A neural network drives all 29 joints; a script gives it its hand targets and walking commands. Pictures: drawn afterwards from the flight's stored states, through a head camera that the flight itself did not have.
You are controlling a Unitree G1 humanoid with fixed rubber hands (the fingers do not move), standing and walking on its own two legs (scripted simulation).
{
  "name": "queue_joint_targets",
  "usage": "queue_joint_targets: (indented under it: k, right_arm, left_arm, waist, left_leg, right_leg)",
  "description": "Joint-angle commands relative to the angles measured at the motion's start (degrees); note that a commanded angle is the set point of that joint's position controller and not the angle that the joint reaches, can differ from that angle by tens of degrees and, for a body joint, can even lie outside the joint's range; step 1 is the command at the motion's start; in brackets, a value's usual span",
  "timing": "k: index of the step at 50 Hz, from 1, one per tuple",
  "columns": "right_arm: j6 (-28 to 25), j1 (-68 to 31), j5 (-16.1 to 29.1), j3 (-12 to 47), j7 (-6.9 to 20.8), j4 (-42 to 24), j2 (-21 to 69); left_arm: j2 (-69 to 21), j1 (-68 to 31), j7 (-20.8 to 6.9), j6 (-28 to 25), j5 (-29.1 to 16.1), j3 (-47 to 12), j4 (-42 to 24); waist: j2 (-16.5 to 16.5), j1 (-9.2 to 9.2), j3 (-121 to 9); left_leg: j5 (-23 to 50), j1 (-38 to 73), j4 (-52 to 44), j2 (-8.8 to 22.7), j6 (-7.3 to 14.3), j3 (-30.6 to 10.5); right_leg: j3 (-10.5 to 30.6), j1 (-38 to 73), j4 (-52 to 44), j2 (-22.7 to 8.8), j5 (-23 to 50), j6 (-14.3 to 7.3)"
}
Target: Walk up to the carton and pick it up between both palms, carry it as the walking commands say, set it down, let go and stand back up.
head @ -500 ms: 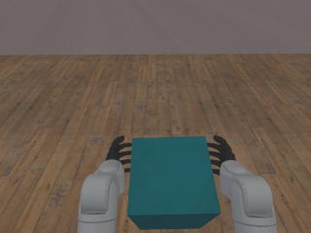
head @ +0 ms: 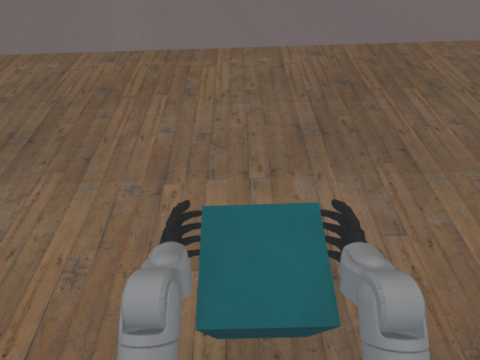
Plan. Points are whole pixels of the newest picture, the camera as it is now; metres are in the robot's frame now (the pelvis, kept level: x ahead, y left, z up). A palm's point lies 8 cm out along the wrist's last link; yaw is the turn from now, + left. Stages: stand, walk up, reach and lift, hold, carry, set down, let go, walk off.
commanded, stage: carry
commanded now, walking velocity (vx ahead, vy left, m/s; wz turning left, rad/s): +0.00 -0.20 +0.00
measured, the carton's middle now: (261, 279) +0.26 -0.01 +0.01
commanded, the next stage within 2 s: none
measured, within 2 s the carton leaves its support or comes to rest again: neither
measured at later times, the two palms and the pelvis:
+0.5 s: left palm (250, 290) +0.21 +0.01 +0.09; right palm (442, 278) +0.22 -0.25 +0.09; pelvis -0.06 -0.13 -0.01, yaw +2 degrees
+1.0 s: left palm (393, 332) +0.16 -0.16 +0.08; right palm out of the picture +0.16 -0.41 +0.09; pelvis -0.12 -0.29 +0.00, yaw +3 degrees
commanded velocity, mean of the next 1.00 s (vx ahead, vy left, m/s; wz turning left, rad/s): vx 0.00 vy -0.20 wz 0.00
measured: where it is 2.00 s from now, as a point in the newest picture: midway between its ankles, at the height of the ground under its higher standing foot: outside the picture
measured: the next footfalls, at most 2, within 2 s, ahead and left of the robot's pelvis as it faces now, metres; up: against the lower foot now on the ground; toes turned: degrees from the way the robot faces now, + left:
left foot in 0.04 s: +0.05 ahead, +0.13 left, +0.00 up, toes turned +10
right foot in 0.24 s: +0.04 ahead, -0.18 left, +0.00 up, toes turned -7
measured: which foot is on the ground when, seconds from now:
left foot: up 0.00-0.02, down 0.04-0.24, up 0.26-0.48, down 0.50-0.78, up 0.80-1.00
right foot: down 0.00-0.06, up 0.08-0.22, down 0.24-0.50, up 0.52-0.74, down 0.76-1.00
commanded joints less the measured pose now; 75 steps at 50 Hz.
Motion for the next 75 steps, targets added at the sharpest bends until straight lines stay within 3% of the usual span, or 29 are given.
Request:
queue_joint_targets:
  k: [1, 2, 4, 7, 11, 13, 15, 23, 25, 26, 27, 30, 32, 37, 38, 40, 43, 50, 52, 53, 56, 58, 62, 64, 65, 66, 67, 71, 75]
  right_arm:
    - [-1.85, -19.97, 15.95, 28.82, 9.24, -6.01, 55.04]
    - [-1.87, -18.83, 15.66, 28.14, 9.2, -5.79, 54.82]
    - [-2.44, -17.35, 14.38, 25.5, 9.03, -3.54, 53.6]
    - [-3.23, -21.07, 15.04, 27.38, 9.18, -6.35, 57.49]
    - [-3.66, -19.75, 14.54, 27.32, 8.48, -7.96, 56.43]
    - [-2.96, -16.63, 13.6, 26.97, 8.14, -7.86, 54.48]
    - [-2.63, -20.55, 15.25, 29.12, 8.64, -7.94, 56.05]
    - [-2.43, -19.66, 16.8, 28.72, 9.31, -5.97, 56.74]
    - [-1.81, -17.66, 15.69, 26.79, 9.39, -3.89, 55.34]
    - [-1.86, -17.28, 14.54, 25.7, 9.41, -3.09, 53.76]
    - [-2.27, -18.36, 14.42, 25.41, 9.53, -2.15, 54.55]
    - [-2.46, -21.83, 14.66, 25.76, 9.89, -3.63, 57.41]
    - [-2.98, -23.05, 15.1, 25.44, 9.66, -6.26, 57.88]
    - [-1.94, -19.87, 13.99, 23.89, 8.15, -5.79, 54.64]
    - [-1.7, -19.07, 13.53, 23.67, 8.0, -4.99, 54.14]
    - [-0.88, -19.9, 13.73, 25.37, 8.29, -6.18, 53.87]
    - [-1.28, -27.06, 17.92, 30.11, 9.69, -6.73, 60.21]
    - [-1.04, -20.97, 17.92, 27.7, 10.29, -2.41, 60.62]
    - [-0.62, -18.96, 16.15, 25.04, 10.4, -0.08, 58.23]
    - [-1.32, -18.31, 14.71, 23.69, 10.33, 1.7, 57.78]
    - [-2.03, -23.04, 15.27, 24.62, 10.87, -1.34, 60.55]
    - [-2.64, -23.72, 15.21, 24.66, 10.52, -3.93, 60.18]
    - [-2.24, -20.82, 14.35, 23.7, 8.88, -5.69, 56.51]
    - [-1.6, -19.7, 13.61, 23.51, 8.27, -4.61, 55.54]
    - [-1.34, -18.74, 13.17, 23.44, 8.11, -3.71, 54.99]
    - [-0.93, -18.43, 12.8, 24.22, 8.12, -4.79, 54.43]
    - [-0.55, -21.3, 14.36, 26.67, 8.54, -5.29, 56.35]
    - [-1.46, -26.95, 19.06, 30.52, 10.12, -5.85, 62.22]
    - [-1.44, -23.58, 18.93, 29.39, 10.24, -3.82, 61.79]
  left_arm:
    - [-53.28, -16.44, -8.76, -1.84, -15.19, -26.19, -7.1]
    - [-53.22, -16.55, -8.67, -1.83, -15.64, -26.68, -7.47]
    - [-53.23, -18.05, -8.85, -1.31, -16.14, -28.51, -8.55]
    - [-56.68, -20.28, -9.99, -2.49, -18.81, -30.19, -9.64]
    - [-57.03, -19.16, -10.33, -3.03, -19.09, -29.0, -8.56]
    - [-54.38, -18.35, -10.28, -2.45, -18.63, -28.08, -7.35]
    - [-55.1, -17.24, -10.42, -2.24, -17.66, -27.36, -7.0]
    - [-55.58, -15.12, -9.3, -2.62, -15.59, -26.19, -7.5]
    - [-54.29, -14.88, -8.79, -1.97, -15.65, -26.47, -6.27]
    - [-54.09, -15.33, -8.86, -1.53, -15.68, -27.0, -6.9]
    - [-54.51, -19.49, -9.03, -1.47, -16.13, -28.62, -8.15]
    - [-57.77, -22.91, -9.68, -1.95, -18.52, -30.18, -8.16]
    - [-59.27, -23.05, -9.87, -2.14, -19.4, -30.27, -8.13]
    - [-57.56, -17.43, -9.38, -0.6, -19.16, -28.13, -4.84]
    - [-56.88, -17.01, -9.46, -0.21, -18.88, -27.46, -3.96]
    - [-55.62, -17.01, -9.94, -0.06, -17.91, -26.0, -1.37]
    - [-58.67, -18.5, -10.45, -1.27, -16.62, -24.6, -3.92]
    - [-57.72, -19.98, -8.92, -2.32, -15.79, -24.37, -7.56]
    - [-56.89, -19.43, -8.49, -1.45, -15.79, -25.16, -5.6]
    - [-57.28, -22.91, -8.96, -0.89, -16.65, -27.68, -7.51]
    - [-60.5, -26.51, -9.67, -1.52, -18.77, -29.28, -7.37]
    - [-61.53, -25.85, -10.21, -1.69, -19.79, -30.03, -7.36]
    - [-59.46, -19.9, -9.82, -0.74, -19.47, -28.28, -5.01]
    - [-58.52, -17.73, -9.82, 0.05, -19.34, -27.34, -3.35]
    - [-57.64, -17.8, -10.03, 0.4, -19.1, -26.8, -2.67]
    - [-56.11, -18.33, -10.32, 0.41, -18.66, -26.01, -1.65]
    - [-57.18, -17.1, -10.58, 0.16, -18.1, -25.2, -0.11]
    - [-60.05, -19.67, -10.6, -1.89, -16.18, -23.59, -4.58]
    - [-58.81, -20.97, -9.47, -2.79, -15.59, -23.38, -7.93]
  waist:
    - [-5.89, 0.84, -15.1]
    - [-2.74, 0.26, -18.0]
    - [24.57, 0.44, -19.71]
    - [11.58, 1.29, -16.75]
    - [8.62, 1.33, -16.3]
    - [-15.76, 0.6, -16.08]
    - [-11.35, 1.6, -15.5]
    - [-6.56, 1.32, -17.71]
    - [-0.77, 0.33, -18.47]
    - [15.34, 0.25, -18.75]
    - [23.79, 0.6, -13.95]
    - [8.01, 1.6, -10.53]
    - [10.28, 1.17, -10.5]
    - [14.93, 1.13, -16.52]
    - [9.54, 1.02, -16.77]
    - [-18.68, 0.68, -16.45]
    - [-10.3, 1.57, -17.34]
    - [-6.61, 0.95, -18.98]
    - [6.29, 0.05, -18.44]
    - [25.93, 0.45, -15.51]
    - [8.01, 1.63, -11.83]
    - [9.42, 1.21, -12.06]
    - [15.82, 0.27, -16.21]
    - [12.69, 1.15, -17.61]
    - [4.58, 0.66, -17.12]
    - [-15.65, 0.42, -18.17]
    - [-20.78, 0.88, -16.5]
    - [-9.65, 1.15, -17.27]
    - [-6.98, 1.74, -19.31]
  left_leg:
    - [11.01, 6.23, -12.74, 1.58, 1.4, -0.19]
    - [24.23, 16.0, -16.45, 6.8, 2.61, -4.7]
    - [57.35, 28.34, -17.69, 27.36, 12.76, -31.02]
    - [39.25, 19.14, -19.82, 22.43, 8.38, -19.77]
    - [24.58, 9.94, -13.21, 11.55, 0.18, -5.51]
    - [-2.96, -4.35, 1.17, 1.55, -2.91, 1.82]
    - [-16.45, -6.49, 18.66, -0.79, -1.89, -2.13]
    - [-1.35, 6.26, -8.41, -1.62, 1.15, -0.4]
    - [8.79, 21.45, -24.29, 6.73, 2.66, -7.2]
    - [20.75, 27.92, -24.88, 24.84, 8.02, -25.98]
    - [33.81, 23.3, -26.13, 30.22, 13.24, -34.34]
    - [30.05, 16.42, -24.46, 21.34, 7.12, -16.83]
    - [37.64, 15.84, -20.78, 14.62, 3.28, -7.01]
    - [37.42, 19.03, -13.54, 13.04, -0.12, -5.71]
    - [31.33, 14.42, -9.25, 10.95, -1.84, -3.7]
    - [-12.14, -5.94, 4.46, 1.31, -4.23, 1.4]
    - [-13.06, -5.59, 19.63, 0.48, -2.46, -3.12]
    - [1.98, 8.97, -12.56, -0.81, 0.43, -0.84]
    - [7.58, 25.41, -28.02, 14.55, 4.03, -17.13]
    - [21.78, 24.0, -28.38, 28.74, 11.16, -35.26]
    - [22.17, 17.13, -26.76, 22.84, 8.56, -20.3]
    - [33.05, 17.16, -22.11, 15.47, 4.12, -7.97]
    - [41.41, 21.26, -17.65, 14.51, 2.53, -7.04]
    - [34.13, 17.45, -11.64, 12.17, -0.56, -4.56]
    - [22.77, 9.91, -6.01, 9.75, -2.22, -2.54]
    - [-3.25, -5.97, 3.44, 2.73, -4.61, 2.31]
    - [-20.09, -9.04, 13.48, 0.44, -4.17, -1.03]
    - [-7.44, -5.92, 16.23, 0.78, -2.51, -2.45]
    - [-4.85, 0.45, 2.5, -1.26, -1.08, -0.83]
  right_leg:
    - [7.63, 10.76, 1.04, -10.91, 45.37, 0.07]
    - [6.75, 4.44, 5.79, -9.56, 39.62, 2.27]
    - [7.96, -16.44, 22.1, -1.48, -14.11, 7.95]
    - [14.01, -12.57, 19.04, -6.47, -9.63, 6.29]
    - [4.23, 4.57, -7.14, -0.71, 5.75, 5.3]
    - [23.93, 10.15, -14.82, -17.39, 23.25, -1.07]
    - [22.41, 8.0, -11.86, -18.48, 37.51, -7.74]
    - [13.55, 8.74, -8.61, -12.47, 29.28, -5.29]
    - [10.71, -1.89, -2.53, -9.99, 22.16, -0.46]
    - [6.86, -14.33, 7.48, -5.42, 3.2, 4.59]
    - [9.67, -20.6, 20.99, -2.17, -11.71, 6.8]
    - [13.73, -16.84, 26.62, -5.96, -4.57, 6.58]
    - [8.51, -11.27, 16.2, -3.77, -3.0, 7.33]
    - [2.53, 1.12, -9.53, -0.02, 4.31, 7.04]
    - [5.02, 6.96, -14.09, -2.34, 8.59, 6.65]
    - [25.04, 13.68, -12.89, -19.06, 37.19, -1.78]
    - [15.48, 10.27, -9.69, -15.64, 38.23, -6.66]
    - [12.69, 7.32, -8.33, -11.72, 22.57, -4.86]
    - [8.85, -9.25, 3.04, -7.28, 10.49, 0.56]
    - [6.93, -19.23, 16.23, -1.58, -9.53, 4.84]
    - [15.17, -18.47, 29.94, -6.11, -3.86, 5.66]
    - [10.84, -13.26, 19.4, -5.03, -2.12, 6.54]
    - [4.75, -5.72, 2.22, -1.06, -3.97, 7.51]
    - [3.81, 3.61, -11.98, -0.57, 5.04, 6.57]
    - [8.74, 9.88, -15.07, -5.4, 13.75, 5.6]
    - [25.23, 16.86, -13.33, -19.24, 32.97, -0.17]
    - [26.88, 13.43, -12.02, -20.14, 46.17, -6.18]
    - [12.48, 11.86, -8.87, -12.12, 33.61, -5.36]
    - [15.88, 11.63, -11.45, -13.87, 27.05, -6.93]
